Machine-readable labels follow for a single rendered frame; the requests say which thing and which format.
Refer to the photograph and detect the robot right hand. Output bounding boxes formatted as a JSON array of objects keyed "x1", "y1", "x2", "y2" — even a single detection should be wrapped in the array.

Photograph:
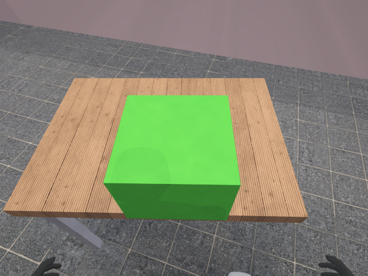
[{"x1": 318, "y1": 255, "x2": 354, "y2": 276}]

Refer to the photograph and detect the robot left hand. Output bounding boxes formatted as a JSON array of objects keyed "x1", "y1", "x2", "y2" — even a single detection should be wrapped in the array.
[{"x1": 31, "y1": 257, "x2": 62, "y2": 276}]

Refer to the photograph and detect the table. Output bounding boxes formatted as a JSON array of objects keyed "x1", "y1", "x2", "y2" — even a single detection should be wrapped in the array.
[{"x1": 3, "y1": 78, "x2": 308, "y2": 249}]

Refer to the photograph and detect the carton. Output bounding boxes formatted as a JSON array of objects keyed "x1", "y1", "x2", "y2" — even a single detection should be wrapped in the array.
[{"x1": 103, "y1": 95, "x2": 241, "y2": 220}]

